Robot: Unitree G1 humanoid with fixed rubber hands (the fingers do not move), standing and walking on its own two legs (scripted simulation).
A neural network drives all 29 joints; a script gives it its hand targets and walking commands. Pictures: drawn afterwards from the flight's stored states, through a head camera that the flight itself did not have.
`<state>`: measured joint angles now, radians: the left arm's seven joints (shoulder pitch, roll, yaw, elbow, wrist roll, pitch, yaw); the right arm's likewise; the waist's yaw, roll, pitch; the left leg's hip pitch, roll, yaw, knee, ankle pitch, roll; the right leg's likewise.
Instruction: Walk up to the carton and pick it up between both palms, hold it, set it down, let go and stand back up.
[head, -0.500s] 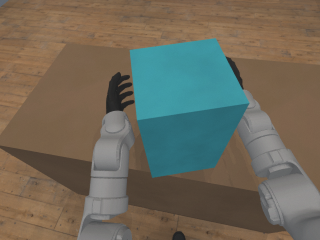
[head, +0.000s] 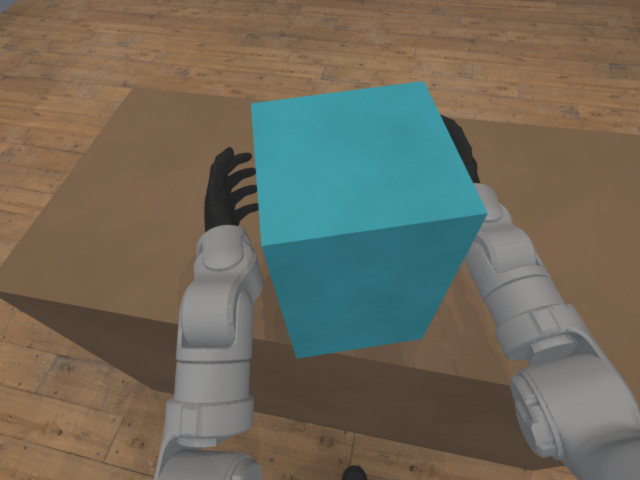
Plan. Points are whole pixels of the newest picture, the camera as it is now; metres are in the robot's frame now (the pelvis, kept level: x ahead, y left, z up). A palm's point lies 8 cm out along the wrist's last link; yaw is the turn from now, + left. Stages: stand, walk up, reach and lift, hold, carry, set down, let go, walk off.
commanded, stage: reach and lift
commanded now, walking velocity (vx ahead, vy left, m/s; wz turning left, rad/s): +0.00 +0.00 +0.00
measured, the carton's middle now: (350, 240) +0.38 -0.01 +0.07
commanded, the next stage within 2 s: none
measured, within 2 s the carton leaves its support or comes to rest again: leaves its support in 0.46 s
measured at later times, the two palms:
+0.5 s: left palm (207, 222) +0.35 +0.15 +0.14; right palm (445, 182) +0.43 -0.12 +0.12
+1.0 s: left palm (161, 231) +0.33 +0.18 +0.16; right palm (416, 183) +0.41 -0.08 +0.14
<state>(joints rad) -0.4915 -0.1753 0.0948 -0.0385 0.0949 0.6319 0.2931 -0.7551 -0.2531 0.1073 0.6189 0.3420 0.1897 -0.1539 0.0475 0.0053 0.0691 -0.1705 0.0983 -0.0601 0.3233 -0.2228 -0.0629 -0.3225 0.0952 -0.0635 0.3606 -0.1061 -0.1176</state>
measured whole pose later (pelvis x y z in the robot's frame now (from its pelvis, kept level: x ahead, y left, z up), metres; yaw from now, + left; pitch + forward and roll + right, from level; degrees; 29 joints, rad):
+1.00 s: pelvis +0.00 +0.03 +0.00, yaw +4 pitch -4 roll +0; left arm -0.46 -0.22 0.16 -0.06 0.33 0.64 0.16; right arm -0.75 -0.09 -0.06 0.82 0.16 0.04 -0.07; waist -0.01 -0.06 0.08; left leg -0.04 0.06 -0.10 0.34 -0.23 -0.08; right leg -0.15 0.04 -0.11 0.35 -0.13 -0.08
